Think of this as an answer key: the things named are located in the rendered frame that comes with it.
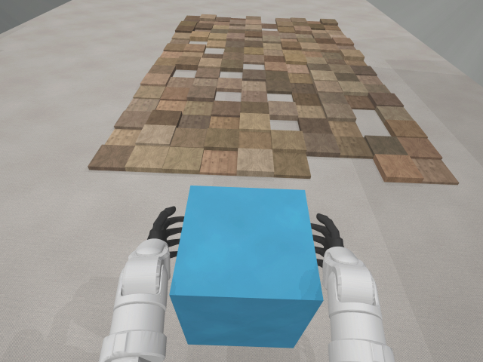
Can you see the left robot forearm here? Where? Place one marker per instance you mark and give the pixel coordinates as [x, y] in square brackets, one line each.
[136, 333]

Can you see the robot right hand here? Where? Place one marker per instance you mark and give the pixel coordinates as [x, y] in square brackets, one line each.
[331, 236]

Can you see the robot left hand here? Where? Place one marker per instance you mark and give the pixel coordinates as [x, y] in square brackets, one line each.
[159, 230]

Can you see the right robot forearm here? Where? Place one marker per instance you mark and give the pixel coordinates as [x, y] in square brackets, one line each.
[357, 333]

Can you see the carton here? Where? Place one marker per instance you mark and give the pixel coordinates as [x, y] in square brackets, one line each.
[246, 272]

